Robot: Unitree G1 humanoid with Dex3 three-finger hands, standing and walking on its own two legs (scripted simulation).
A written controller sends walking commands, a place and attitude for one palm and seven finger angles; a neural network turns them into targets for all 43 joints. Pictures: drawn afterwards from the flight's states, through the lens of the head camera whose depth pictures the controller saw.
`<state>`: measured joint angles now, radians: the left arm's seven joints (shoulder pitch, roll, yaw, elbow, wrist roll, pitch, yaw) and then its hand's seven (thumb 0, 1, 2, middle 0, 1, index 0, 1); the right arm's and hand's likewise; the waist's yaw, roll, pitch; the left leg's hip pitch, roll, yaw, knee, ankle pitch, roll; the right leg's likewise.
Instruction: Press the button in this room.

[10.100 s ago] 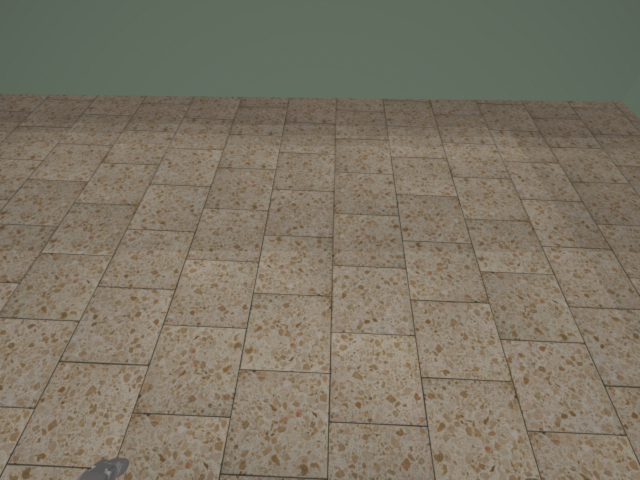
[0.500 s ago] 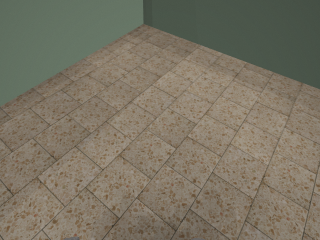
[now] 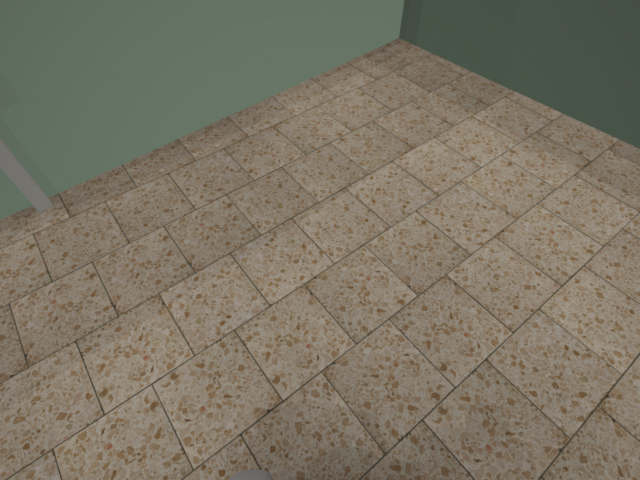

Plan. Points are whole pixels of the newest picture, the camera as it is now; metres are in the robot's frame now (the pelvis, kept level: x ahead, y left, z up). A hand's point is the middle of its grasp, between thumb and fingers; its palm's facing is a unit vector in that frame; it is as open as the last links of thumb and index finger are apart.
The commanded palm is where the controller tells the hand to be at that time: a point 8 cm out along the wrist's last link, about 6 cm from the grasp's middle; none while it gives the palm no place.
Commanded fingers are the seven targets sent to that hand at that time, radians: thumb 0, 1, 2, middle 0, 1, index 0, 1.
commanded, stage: turn or walk to find it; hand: left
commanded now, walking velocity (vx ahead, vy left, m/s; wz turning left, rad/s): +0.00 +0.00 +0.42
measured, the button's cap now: out of the picture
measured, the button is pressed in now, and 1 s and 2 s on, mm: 0 0 0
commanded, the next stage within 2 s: stand and wait in 0.62 s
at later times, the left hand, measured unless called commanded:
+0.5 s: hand out of the picture +0.06 +0.24 -0.15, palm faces +0.20 -0.94 -0.27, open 7.4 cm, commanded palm none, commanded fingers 0.00 0.90 0.90 -0.20 -0.30 -0.20 -0.30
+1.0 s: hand out of the picture -0.11 +0.18 -0.18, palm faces +0.40 -0.89 -0.22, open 7.3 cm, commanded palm none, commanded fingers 0.00 0.90 0.90 -0.20 -0.30 -0.20 -0.30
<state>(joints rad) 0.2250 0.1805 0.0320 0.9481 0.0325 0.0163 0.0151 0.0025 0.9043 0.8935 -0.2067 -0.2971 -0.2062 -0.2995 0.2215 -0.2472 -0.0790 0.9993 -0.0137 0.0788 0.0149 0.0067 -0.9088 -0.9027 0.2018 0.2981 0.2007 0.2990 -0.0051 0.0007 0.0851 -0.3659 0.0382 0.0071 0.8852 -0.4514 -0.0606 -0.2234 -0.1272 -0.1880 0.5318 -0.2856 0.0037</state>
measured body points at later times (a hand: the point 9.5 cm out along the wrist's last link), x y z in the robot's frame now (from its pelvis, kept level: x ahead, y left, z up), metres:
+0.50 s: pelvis -0.01 +0.02 +0.00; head +0.02 +0.01 +0.45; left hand +0.05 +0.29 -0.13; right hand +0.10 -0.21 -0.16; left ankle -0.03 +0.14 -0.74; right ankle +0.01 -0.10 -0.72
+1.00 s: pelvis -0.04 +0.00 -0.01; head -0.02 +0.01 +0.44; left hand -0.13 +0.23 -0.16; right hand +0.10 -0.20 -0.16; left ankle -0.10 +0.12 -0.74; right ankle +0.02 -0.10 -0.74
